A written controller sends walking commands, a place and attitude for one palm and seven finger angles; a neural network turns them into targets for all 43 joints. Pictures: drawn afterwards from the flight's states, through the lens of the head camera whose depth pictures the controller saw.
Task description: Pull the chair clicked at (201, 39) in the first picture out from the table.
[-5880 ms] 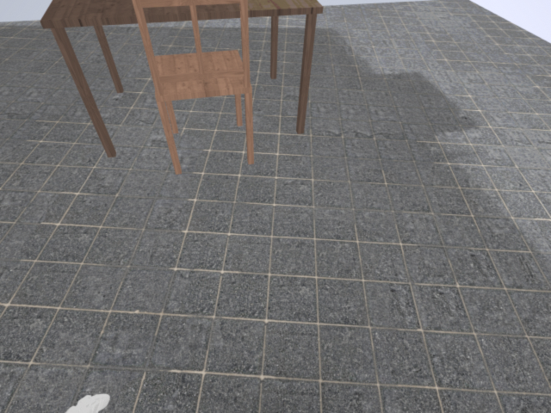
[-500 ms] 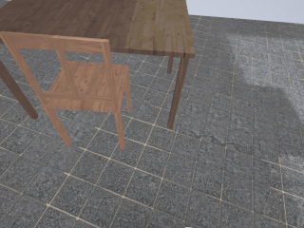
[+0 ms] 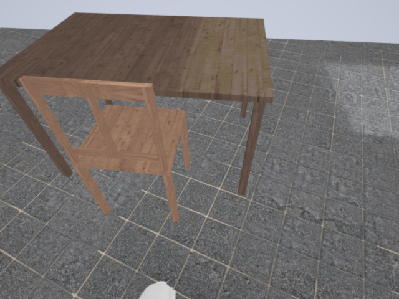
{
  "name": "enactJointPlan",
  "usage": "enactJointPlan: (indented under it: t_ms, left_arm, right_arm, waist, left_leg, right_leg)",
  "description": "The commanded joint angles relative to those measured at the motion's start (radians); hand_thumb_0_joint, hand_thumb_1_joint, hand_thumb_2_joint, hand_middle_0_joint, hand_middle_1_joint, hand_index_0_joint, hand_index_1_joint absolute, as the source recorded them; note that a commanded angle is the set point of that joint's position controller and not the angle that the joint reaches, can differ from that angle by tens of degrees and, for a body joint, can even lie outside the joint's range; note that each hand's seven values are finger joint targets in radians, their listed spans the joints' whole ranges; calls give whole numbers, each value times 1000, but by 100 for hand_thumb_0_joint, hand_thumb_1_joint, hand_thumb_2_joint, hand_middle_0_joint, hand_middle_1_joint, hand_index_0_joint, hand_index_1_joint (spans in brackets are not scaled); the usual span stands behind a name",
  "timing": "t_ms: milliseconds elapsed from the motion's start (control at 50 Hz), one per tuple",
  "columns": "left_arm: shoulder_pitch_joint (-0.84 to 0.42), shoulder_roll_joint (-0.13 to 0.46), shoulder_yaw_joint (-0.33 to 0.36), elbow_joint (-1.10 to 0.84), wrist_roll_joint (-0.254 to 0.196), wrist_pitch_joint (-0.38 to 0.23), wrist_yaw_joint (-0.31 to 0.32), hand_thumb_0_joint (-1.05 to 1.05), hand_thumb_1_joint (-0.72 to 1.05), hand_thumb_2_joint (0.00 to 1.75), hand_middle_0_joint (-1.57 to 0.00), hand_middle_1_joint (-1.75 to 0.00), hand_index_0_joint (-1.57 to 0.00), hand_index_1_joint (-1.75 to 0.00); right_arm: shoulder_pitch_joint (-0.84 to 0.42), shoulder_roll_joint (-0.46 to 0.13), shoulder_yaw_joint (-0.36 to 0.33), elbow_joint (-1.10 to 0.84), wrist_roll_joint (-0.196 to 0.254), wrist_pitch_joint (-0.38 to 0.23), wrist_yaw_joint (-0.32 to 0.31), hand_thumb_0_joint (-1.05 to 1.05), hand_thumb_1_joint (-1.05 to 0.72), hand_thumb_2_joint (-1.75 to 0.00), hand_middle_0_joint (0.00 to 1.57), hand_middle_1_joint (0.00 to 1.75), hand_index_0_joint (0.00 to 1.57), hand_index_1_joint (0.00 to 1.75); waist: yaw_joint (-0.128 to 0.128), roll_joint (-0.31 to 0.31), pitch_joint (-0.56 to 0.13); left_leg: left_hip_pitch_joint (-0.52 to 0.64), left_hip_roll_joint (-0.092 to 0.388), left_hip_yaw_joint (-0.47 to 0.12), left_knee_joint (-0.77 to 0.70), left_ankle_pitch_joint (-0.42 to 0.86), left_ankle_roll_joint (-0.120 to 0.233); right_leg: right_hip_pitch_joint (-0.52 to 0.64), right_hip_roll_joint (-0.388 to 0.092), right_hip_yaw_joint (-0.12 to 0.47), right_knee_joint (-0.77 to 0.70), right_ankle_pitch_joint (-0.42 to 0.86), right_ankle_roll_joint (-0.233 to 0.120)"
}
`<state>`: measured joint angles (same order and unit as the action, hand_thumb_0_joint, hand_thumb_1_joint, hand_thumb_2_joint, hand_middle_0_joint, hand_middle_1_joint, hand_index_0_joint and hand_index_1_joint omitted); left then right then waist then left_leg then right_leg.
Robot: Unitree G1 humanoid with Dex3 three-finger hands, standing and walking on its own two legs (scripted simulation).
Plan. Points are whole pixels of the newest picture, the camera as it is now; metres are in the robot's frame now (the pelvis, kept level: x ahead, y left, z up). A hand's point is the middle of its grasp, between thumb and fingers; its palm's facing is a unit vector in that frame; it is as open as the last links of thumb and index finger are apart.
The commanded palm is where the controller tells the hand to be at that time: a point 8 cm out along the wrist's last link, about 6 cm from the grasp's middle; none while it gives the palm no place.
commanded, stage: take the last steps up to it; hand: left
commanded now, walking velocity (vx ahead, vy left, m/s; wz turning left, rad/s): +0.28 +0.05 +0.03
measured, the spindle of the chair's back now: (103, 127) +0.66 +0.40 -0.10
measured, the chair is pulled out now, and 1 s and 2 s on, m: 0.00 0.00 0.00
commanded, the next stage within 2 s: come to a stop and stand still in 0.34 s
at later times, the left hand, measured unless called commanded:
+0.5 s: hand (102, 262) +0.24 +0.28 -0.17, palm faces +0.04 -0.98 -0.19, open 7.4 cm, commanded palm none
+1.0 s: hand (102, 264) +0.23 +0.28 -0.18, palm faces +0.04 -0.97 -0.26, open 7.3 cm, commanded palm none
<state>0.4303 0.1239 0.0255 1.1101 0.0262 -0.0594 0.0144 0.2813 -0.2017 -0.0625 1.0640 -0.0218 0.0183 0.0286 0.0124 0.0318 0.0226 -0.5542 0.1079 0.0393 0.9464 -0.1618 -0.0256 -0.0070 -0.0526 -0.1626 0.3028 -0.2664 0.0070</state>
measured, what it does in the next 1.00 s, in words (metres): walks ahead: left foot, then right foot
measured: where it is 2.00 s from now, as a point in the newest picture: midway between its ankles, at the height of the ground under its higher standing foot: outside the picture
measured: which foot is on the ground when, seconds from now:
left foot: up 0.00-0.16, down 0.18-0.70, up 0.72-1.00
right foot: down 0.00-0.18, up 0.20-0.64, down 0.66-1.00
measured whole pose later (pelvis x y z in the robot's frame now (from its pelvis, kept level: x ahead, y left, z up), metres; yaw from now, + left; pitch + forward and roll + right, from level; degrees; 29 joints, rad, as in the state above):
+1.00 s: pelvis +0.16 +0.08 -0.01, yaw -1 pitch +0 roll +1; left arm 0.17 0.17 0.06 1.00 0.04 0.03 0.04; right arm 0.20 -0.19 -0.06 1.03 -0.01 0.04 -0.02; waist 0.02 0.01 0.07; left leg -0.29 0.03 0.02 0.78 -0.45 -0.03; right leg -0.36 -0.06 -0.08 0.50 -0.14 -0.01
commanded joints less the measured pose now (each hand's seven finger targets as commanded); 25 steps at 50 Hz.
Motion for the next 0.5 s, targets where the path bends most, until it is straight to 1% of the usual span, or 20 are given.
enactJointPlan:
  t_ms: [0,20,60,80,100,120,140,160,180,200,220,240,260,280,300,320,340,420,460,480]
  left_arm:
    - [43,163,28,-26,1,-26,8,0,90,90,-20,-30,-20,-30]
    - [30,171,31,-25,3,-24,10,0,90,90,-20,-30,-20,-30]
    - [35,179,37,-16,5,-17,12,0,90,90,-20,-30,-20,-30]
    - [28,185,42,-15,6,-13,13,0,90,90,-20,-30,-20,-30]
    - [22,187,43,-12,3,-7,11,0,90,90,-20,-30,-20,-30]
    - [18,169,41,-13,0,-3,10,0,90,90,-20,-30,-20,-30]
    - [64,122,34,-18,-9,-1,4,0,90,90,-20,-30,-20,-30]
    - [80,76,22,-45,-17,3,-2,0,90,90,-20,-30,-20,-30]
    - [24,96,28,-63,-11,5,3,0,90,90,-20,-30,-20,-30]
    - [-15,90,28,-62,-13,12,3,0,90,90,-20,-30,-20,-30]
    - [-48,91,32,-55,-11,12,-3,0,90,90,-20,-30,-20,-30]
    - [-53,86,35,-44,-8,15,-10,0,90,90,-20,-30,-20,-30]
    - [-45,71,33,-39,-4,20,-13,0,90,90,-20,-30,-20,-30]
    - [-26,57,31,-32,-4,27,-12,0,90,90,-20,-30,-20,-30]
    - [-17,55,33,-29,-2,34,-10,0,90,90,-20,-30,-20,-30]
    - [-9,52,33,-32,-2,41,-8,0,90,90,-20,-30,-20,-30]
    - [-18,55,33,-37,-1,47,-8,0,90,90,-20,-30,-20,-30]
    - [-106,73,33,-76,-1,58,-10,0,90,90,-20,-30,-20,-30]
    - [-151,69,24,-89,-5,65,-3,0,90,90,-20,-30,-20,-30]
    - [-167,66,18,-92,-7,67,2,0,90,90,-20,-30,-20,-30]
  right_arm:
    - [-141,-6,3,-108,3,-30,15,0,-90,-90,20,30,20,30]
    - [-145,-4,4,-110,4,-34,17,0,-90,-90,20,30,20,30]
    - [-151,-4,5,-112,4,-45,17,0,-90,-90,20,30,20,30]
    - [-122,-11,3,-105,4,-51,14,0,-90,-90,20,30,20,30]
    - [-58,-31,0,-85,1,-57,7,0,-90,-90,20,30,20,30]
    - [67,-63,-9,-44,-5,-66,-1,0,-90,-90,20,30,20,30]
    - [202,-164,-29,-11,-17,-77,-17,0,-90,-90,20,30,20,30]
    - [278,-246,-46,5,-7,-75,-32,0,-90,-90,20,30,20,30]
    - [265,-237,-41,5,1,-64,-42,0,-90,-90,20,30,20,30]
    - [181,-199,-33,-7,3,-65,-50,0,-90,-90,20,30,20,30]
    - [100,-140,-19,-30,3,-70,-52,0,-90,-90,20,30,20,30]
    - [46,-89,0,-43,1,-79,-52,0,-90,-90,20,30,20,30]
    - [35,-64,9,-43,2,-88,-54,0,-90,-90,20,30,20,30]
    - [26,-51,14,-40,4,-94,-56,0,-90,-90,20,30,20,30]
    - [29,-36,11,-38,5,-100,-58,0,-90,-90,20,30,20,30]
    - [28,-35,13,-41,5,-103,-59,0,-90,-90,20,30,20,30]
    - [29,-36,16,-40,5,-103,-59,0,-90,-90,20,30,20,30]
    - [46,-49,15,-32,3,-97,-61,0,-90,-90,20,30,20,30]
    - [40,-42,24,-27,-1,-89,-65,0,-90,-90,20,30,20,30]
    - [39,-46,27,-26,-2,-83,-67,0,-90,-90,20,30,20,30]
  waist:
    - [20,-181,149]
    - [15,-187,145]
    - [20,-200,122]
    - [7,-197,99]
    - [-26,-169,71]
    - [-78,-83,-3]
    - [-114,126,-131]
    - [-117,339,-194]
    - [-117,225,-164]
    - [-91,206,-123]
    - [-69,122,-51]
    - [-43,69,-5]
    - [-26,49,5]
    - [-8,53,11]
    - [2,38,4]
    - [12,46,-3]
    - [14,41,2]
    - [10,47,30]
    - [6,46,43]
    - [1,46,41]
  left_leg:
    - [-27,2,42,-160,10,12]
    - [11,0,43,-200,-2,19]
    - [90,-19,55,-271,-44,37]
    - [143,-28,64,-317,-63,44]
    - [278,-55,79,-373,-44,55]
    - [446,-71,72,-450,-26,61]
    - [657,92,-115,-499,28,104]
    - [772,290,-425,-617,107,180]
    - [720,316,-434,-660,90,213]
    - [628,287,-376,-686,60,194]
    - [516,259,-305,-688,80,194]
    - [438,225,-219,-700,142,184]
    - [398,194,-160,-707,229,177]
    - [379,178,-113,-717,283,174]
    - [364,168,-85,-719,343,172]
    - [367,169,-71,-725,369,180]
    - [375,167,-61,-731,383,188]
    - [427,164,-42,-737,413,204]
    - [411,159,-21,-697,574,190]
    - [411,157,-14,-670,649,179]
  right_leg:
    - [-109,-248,131,-153,168,-120]
    - [-117,-254,121,-140,167,-120]
    - [-108,-256,118,-91,201,-115]
    - [-96,-255,111,-45,221,-112]
    - [-151,-235,86,42,223,-99]
    - [-179,-181,41,234,274,-78]
    - [-304,-82,-21,502,77,-37]
    - [-518,32,0,778,-346,-7]
    - [-564,3,107,895,-340,-35]
    - [-579,-38,132,965,-266,-38]
    - [-581,-66,141,978,-180,-36]
    - [-546,-86,150,951,-114,-29]
    - [-510,-84,146,916,-81,-20]
    - [-487,-80,141,889,-64,-12]
    - [-468,-78,137,865,-42,-4]
    - [-466,-74,138,841,-34,2]
    - [-475,-72,139,817,-21,6]
    - [-518,-68,139,685,17,14]
    - [-458,-60,136,564,29,17]
    - [-414,-47,126,506,26,16]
